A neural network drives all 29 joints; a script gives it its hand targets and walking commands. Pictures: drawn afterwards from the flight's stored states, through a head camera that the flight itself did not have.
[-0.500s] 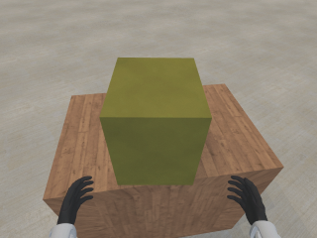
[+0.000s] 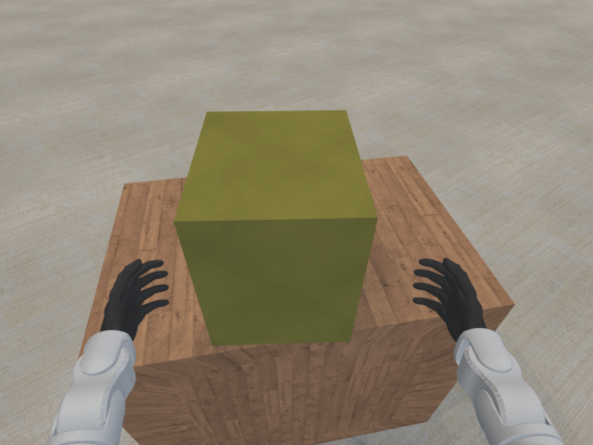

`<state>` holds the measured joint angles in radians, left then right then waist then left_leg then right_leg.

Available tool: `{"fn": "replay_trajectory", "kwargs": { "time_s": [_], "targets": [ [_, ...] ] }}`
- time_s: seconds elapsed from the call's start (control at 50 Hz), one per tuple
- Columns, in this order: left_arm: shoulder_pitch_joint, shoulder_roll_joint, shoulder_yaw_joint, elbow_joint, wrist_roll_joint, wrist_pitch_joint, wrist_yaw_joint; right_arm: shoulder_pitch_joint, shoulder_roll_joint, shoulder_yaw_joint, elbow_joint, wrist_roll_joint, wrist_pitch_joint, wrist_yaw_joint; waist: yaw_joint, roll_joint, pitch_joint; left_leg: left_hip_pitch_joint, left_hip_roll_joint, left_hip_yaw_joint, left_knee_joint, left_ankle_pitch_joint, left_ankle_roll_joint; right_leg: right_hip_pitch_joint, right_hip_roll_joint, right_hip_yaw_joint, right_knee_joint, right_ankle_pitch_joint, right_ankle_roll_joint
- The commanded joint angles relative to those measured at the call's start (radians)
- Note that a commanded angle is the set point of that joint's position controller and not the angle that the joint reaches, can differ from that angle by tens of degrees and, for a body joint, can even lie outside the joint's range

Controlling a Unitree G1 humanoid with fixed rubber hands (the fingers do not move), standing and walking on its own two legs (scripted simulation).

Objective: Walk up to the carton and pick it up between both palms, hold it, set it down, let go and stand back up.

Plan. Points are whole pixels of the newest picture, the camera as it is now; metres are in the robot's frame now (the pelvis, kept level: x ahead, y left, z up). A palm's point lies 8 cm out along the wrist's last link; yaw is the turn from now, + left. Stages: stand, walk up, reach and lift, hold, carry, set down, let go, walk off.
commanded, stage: reach and lift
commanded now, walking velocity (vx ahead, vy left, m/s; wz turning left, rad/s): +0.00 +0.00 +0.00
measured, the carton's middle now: (279, 227) +0.47 +0.04 +0.03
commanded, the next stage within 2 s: none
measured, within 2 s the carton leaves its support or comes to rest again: neither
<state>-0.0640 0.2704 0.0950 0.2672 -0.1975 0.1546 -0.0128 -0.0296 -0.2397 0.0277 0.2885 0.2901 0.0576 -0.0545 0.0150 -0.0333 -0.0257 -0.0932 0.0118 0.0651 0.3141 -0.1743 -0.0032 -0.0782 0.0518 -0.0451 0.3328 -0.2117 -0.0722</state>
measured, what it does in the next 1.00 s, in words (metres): stands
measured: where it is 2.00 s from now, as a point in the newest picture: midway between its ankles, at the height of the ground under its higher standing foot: outside the picture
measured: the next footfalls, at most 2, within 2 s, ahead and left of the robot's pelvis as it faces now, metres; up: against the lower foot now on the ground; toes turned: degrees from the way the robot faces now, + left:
none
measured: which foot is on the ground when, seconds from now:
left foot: down 0.00-1.00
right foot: down 0.00-1.00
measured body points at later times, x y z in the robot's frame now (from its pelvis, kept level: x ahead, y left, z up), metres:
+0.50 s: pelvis -0.01 +0.01 +0.00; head -0.01 +0.01 +0.45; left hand +0.35 +0.25 +0.13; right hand +0.35 -0.21 +0.12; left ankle +0.00 +0.12 -0.75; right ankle -0.02 -0.07 -0.75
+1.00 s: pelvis -0.01 +0.01 +0.00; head -0.02 +0.02 +0.45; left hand +0.39 +0.26 +0.20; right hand +0.39 -0.22 +0.18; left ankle +0.00 +0.12 -0.75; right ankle -0.02 -0.07 -0.75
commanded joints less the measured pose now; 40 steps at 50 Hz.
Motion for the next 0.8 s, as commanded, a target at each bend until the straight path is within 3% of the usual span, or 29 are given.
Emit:
{"fn": "replay_trajectory", "kwargs": {
  "time_s": [0.0, 0.06, 0.1, 0.16, 0.26, 0.36, 0.38, 0.4, 0.42, 0.48, 0.5, 0.54, 0.58, 0.62, 0.64, 0.66, 0.68, 0.7, 0.72, 0.78],
  "targets": [
    [-0.319, 0.135, 0.07, -0.169, 0.0, 0.027, -0.005, -0.314, -0.129, -0.048, -0.169, 0.02, 0.021, -0.002, 0.007, 0.024, -0.132, 0.041, -0.001, -0.053, -0.021, 0.18, 0.029, -0.011, -0.081, 0.118, -0.063, 0.268, 0.082],
    [-0.346, 0.145, 0.089, -0.216, 0.002, 0.076, -0.005, -0.355, -0.17, -0.06, -0.224, 0.023, 0.05, -0.008, 0.004, 0.015, -0.198, 0.062, 0.0, -0.048, -0.024, 0.194, 0.029, 0.005, -0.072, 0.116, -0.063, 0.277, 0.094],
    [-0.329, 0.142, 0.09, -0.267, 0.008, 0.116, 0.0, -0.338, -0.19, -0.055, -0.197, 0.046, 0.076, -0.007, -0.003, 0.075, -0.186, 0.082, 0.005, -0.054, -0.019, 0.25, 0.009, -0.005, -0.064, 0.114, -0.056, 0.304, 0.081],
    [-0.408, 0.146, 0.12, -0.246, 0.017, 0.173, -0.002, -0.404, -0.187, -0.059, -0.168, 0.073, 0.123, -0.007, 0.002, 0.044, -0.177, 0.076, 0.008, -0.054, -0.014, 0.221, 0.011, -0.015, -0.063, 0.111, -0.07, 0.29, 0.078],
    [-0.524, 0.167, 0.093, -0.3, -0.019, 0.208, 0.022, -0.565, -0.264, -0.1, -0.229, 0.077, 0.151, 0.008, -0.008, 0.054, -0.296, 0.057, 0.011, -0.06, -0.009, 0.199, 0.008, -0.017, -0.047, 0.096, -0.055, 0.258, 0.076],
    [-0.598, 0.198, 0.117, -0.241, -0.025, 0.278, 0.015, -0.642, -0.275, -0.066, -0.145, 0.116, 0.21, 0.004, -0.011, 0.005, -0.313, 0.031, 0.006, -0.063, -0.001, 0.214, 0.025, 0.025, -0.06, 0.116, -0.034, 0.365, 0.091],
    [-0.667, 0.212, 0.109, -0.226, -0.027, 0.286, 0.016, -0.691, -0.289, -0.084, -0.115, 0.114, 0.227, 0.006, -0.029, 0.016, -0.291, 0.001, 0.006, -0.067, -0.006, 0.178, 0.023, -0.007, -0.059, 0.112, -0.041, 0.32, 0.088],
    [-0.67, 0.199, 0.126, -0.212, -0.023, 0.297, 0.017, -0.7, -0.298, -0.09, -0.125, 0.105, 0.23, 0.008, -0.021, 0.008, -0.331, 0.011, 0.006, -0.061, -0.003, 0.188, 0.024, 0.004, -0.055, 0.104, -0.041, 0.326, 0.084],
    [-0.678, 0.206, 0.119, -0.241, -0.02, 0.305, 0.02, -0.714, -0.303, -0.097, -0.128, 0.123, 0.237, 0.006, -0.025, 0.035, -0.338, 0.029, 0.007, -0.067, -0.001, 0.225, 0.015, 0.001, -0.057, 0.107, -0.039, 0.357, 0.085],
    [-0.682, 0.211, 0.131, -0.252, -0.009, 0.353, 0.02, -0.726, -0.349, -0.095, -0.112, 0.131, 0.251, 0.001, -0.042, 0.041, -0.407, 0.086, 0.008, -0.076, 0.025, 0.313, -0.001, 0.032, -0.042, 0.093, -0.019, 0.465, 0.086],
    [-0.691, 0.225, 0.133, -0.224, -0.003, 0.37, 0.02, -0.754, -0.355, -0.093, -0.086, 0.138, 0.261, 0.004, -0.028, 0.018, -0.367, 0.069, 0.012, -0.083, 0.016, 0.272, 0.0, 0.021, -0.041, 0.086, -0.031, 0.423, 0.085],
    [-0.74, 0.233, 0.124, -0.21, -0.028, 0.397, 0.023, -0.802, -0.35, -0.071, -0.084, 0.167, 0.282, 0.007, -0.028, 0.008, -0.353, 0.046, 0.008, -0.072, 0.008, 0.23, 0.007, -0.006, -0.043, 0.088, -0.033, 0.388, 0.095],
    [-0.815, 0.261, 0.122, -0.195, -0.039, 0.403, 0.025, -0.87, -0.353, -0.067, -0.09, 0.178, 0.296, 0.008, -0.022, 0.013, -0.371, 0.006, 0.005, -0.075, 0.01, 0.208, 0.014, 0.007, -0.051, 0.098, -0.03, 0.391, 0.092],
    [-0.801, 0.261, 0.146, -0.193, -0.015, 0.409, 0.034, -0.867, -0.386, -0.087, -0.077, 0.172, 0.296, 0.013, -0.022, 0.028, -0.433, 0.021, 0.014, -0.083, 0.011, 0.262, 0.005, 0.048, -0.04, 0.087, -0.015, 0.439, 0.087],
    [-0.854, 0.284, 0.142, -0.268, -0.02, 0.414, 0.04, -0.892, -0.403, -0.094, -0.099, 0.177, 0.294, 0.012, -0.02, 0.051, -0.48, 0.041, 0.005, -0.073, 0.026, 0.28, -0.005, 0.044, -0.039, 0.091, -0.008, 0.463, 0.09],
    [-0.83, 0.254, 0.139, -0.257, -0.019, 0.426, 0.047, -0.876, -0.391, -0.089, -0.066, 0.195, 0.298, 0.015, -0.033, 0.071, -0.49, 0.079, 0.012, -0.079, 0.039, 0.336, -0.015, 0.02, -0.032, 0.079, -0.008, 0.492, 0.081],
    [-0.856, 0.249, 0.118, -0.194, -0.021, 0.446, 0.043, -0.895, -0.384, -0.089, -0.018, 0.196, 0.31, 0.017, -0.041, 0.087, -0.409, 0.037, 0.01, -0.088, 0.038, 0.305, -0.019, -0.002, -0.035, 0.078, -0.011, 0.462, 0.074],
    [-0.906, 0.26, 0.133, -0.193, -0.034, 0.452, 0.04, -0.949, -0.396, -0.094, -0.018, 0.2, 0.315, 0.021, -0.035, 0.068, -0.444, 0.041, 0.01, -0.082, 0.033, 0.26, -0.009, -0.017, -0.037, 0.08, -0.016, 0.416, 0.076],
    [-0.926, 0.27, 0.123, -0.201, -0.028, 0.452, 0.046, -0.964, -0.413, -0.114, -0.001, 0.184, 0.319, 0.021, -0.052, 0.078, -0.451, 0.045, 0.011, -0.086, 0.031, 0.238, -0.011, -0.035, -0.039, 0.078, -0.019, 0.405, 0.079],
    [-0.947, 0.282, 0.12, -0.178, -0.032, 0.47, 0.055, -0.997, -0.435, -0.095, 0.025, 0.195, 0.328, 0.035, -0.038, 0.074, -0.48, 0.069, 0.012, -0.089, 0.043, 0.317, -0.017, -0.028, -0.024, 0.064, -0.01, 0.467, 0.083]
  ]
}}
